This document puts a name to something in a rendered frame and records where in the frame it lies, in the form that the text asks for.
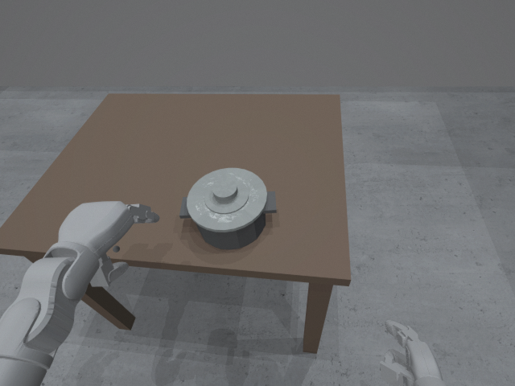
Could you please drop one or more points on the lid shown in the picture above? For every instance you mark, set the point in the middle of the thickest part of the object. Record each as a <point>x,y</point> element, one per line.
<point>217,216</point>

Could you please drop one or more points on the robot right hand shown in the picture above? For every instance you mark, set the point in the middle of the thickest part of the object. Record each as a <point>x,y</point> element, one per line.
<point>419,361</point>

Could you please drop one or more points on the knob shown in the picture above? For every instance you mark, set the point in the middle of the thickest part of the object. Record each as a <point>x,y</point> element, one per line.
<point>225,190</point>

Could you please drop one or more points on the left robot forearm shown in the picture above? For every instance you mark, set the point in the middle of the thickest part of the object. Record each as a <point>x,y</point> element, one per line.
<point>42,316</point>

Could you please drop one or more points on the pot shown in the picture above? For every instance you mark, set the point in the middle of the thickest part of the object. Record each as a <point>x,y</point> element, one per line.
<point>239,238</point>

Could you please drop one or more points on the table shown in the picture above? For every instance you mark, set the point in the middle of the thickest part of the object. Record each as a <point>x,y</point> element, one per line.
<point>150,149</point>

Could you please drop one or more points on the robot left hand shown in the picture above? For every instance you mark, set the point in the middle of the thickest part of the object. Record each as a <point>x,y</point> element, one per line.
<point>99,226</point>

